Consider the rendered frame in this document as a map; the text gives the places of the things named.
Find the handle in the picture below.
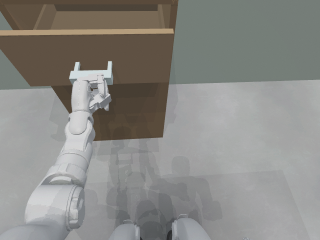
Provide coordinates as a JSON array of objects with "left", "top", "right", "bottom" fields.
[{"left": 69, "top": 61, "right": 113, "bottom": 86}]

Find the left robot forearm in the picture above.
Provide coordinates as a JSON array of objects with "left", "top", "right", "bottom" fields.
[{"left": 24, "top": 111, "right": 96, "bottom": 224}]

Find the robot right thigh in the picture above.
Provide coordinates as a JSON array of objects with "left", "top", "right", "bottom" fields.
[{"left": 171, "top": 218, "right": 211, "bottom": 240}]

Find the robot thigh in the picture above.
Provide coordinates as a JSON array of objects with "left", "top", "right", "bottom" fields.
[
  {"left": 108, "top": 223, "right": 140, "bottom": 240},
  {"left": 171, "top": 218, "right": 211, "bottom": 240}
]

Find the left robot upper arm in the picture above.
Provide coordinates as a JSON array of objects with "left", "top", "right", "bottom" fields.
[{"left": 0, "top": 184, "right": 86, "bottom": 240}]

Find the robot left thigh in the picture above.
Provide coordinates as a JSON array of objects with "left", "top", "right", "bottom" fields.
[{"left": 108, "top": 223, "right": 140, "bottom": 240}]

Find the drawer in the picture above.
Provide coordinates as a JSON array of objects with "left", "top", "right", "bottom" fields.
[{"left": 0, "top": 4, "right": 174, "bottom": 87}]

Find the cabinet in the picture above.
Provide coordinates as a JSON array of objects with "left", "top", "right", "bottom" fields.
[{"left": 0, "top": 0, "right": 179, "bottom": 141}]

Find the robot left hand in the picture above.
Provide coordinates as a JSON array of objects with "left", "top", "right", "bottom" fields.
[{"left": 71, "top": 73, "right": 112, "bottom": 115}]

